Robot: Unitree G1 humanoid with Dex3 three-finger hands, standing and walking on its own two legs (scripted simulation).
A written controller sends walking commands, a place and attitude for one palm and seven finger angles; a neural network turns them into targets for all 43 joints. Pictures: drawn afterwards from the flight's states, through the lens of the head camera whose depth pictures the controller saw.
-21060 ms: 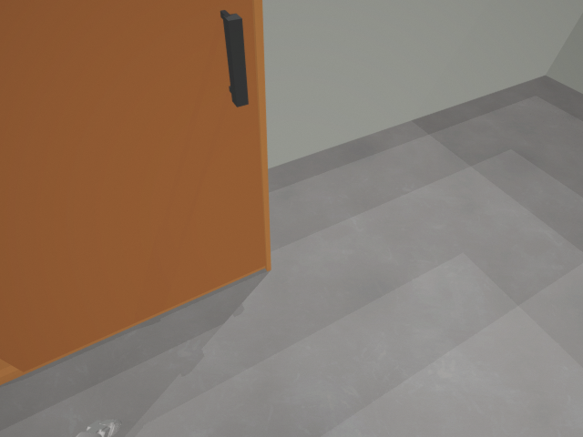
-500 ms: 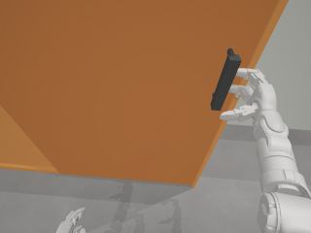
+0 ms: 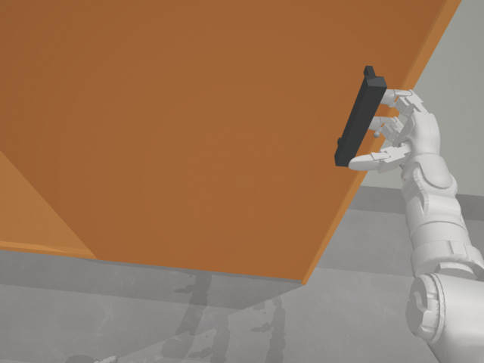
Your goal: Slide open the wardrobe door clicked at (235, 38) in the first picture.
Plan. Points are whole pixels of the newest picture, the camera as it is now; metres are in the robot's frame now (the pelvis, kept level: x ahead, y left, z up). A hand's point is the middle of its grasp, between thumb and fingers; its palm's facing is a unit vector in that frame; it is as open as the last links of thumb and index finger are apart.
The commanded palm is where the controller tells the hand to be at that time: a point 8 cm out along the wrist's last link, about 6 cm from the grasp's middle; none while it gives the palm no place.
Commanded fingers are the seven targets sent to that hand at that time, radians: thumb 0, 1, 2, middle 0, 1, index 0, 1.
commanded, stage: slide the fingers in behind the handle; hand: right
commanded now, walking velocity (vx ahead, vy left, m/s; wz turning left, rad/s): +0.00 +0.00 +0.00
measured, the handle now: (354, 118) +0.51 -0.12 +0.14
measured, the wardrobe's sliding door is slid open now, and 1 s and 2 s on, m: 0.00 0.00 0.00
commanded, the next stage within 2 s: grip the handle and tug to test in 1.88 s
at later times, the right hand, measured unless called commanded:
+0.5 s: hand (373, 136) +0.46 -0.15 +0.15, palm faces -0.04 +1.00 +0.01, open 14.0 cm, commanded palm +0.43 -0.19 +0.15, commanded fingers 0.00 0.50 -0.30 0.30 1.20 0.30 1.20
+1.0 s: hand (366, 138) +0.45 -0.13 +0.15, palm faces -0.03 +1.00 +0.02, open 14.0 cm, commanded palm +0.43 -0.18 +0.15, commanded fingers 0.00 0.50 -0.30 0.30 1.20 0.30 1.20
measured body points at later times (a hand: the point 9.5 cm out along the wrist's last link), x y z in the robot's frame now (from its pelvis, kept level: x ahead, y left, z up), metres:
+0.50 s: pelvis +0.00 +0.00 +0.00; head +0.03 +0.00 +0.45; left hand +0.06 +0.26 -0.12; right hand +0.45 -0.20 +0.15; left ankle +0.01 +0.11 -0.73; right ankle -0.01 -0.11 -0.73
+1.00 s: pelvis +0.01 +0.00 +0.00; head +0.03 +0.00 +0.45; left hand +0.09 +0.25 -0.11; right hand +0.45 -0.19 +0.15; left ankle +0.01 +0.11 -0.73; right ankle -0.01 -0.11 -0.73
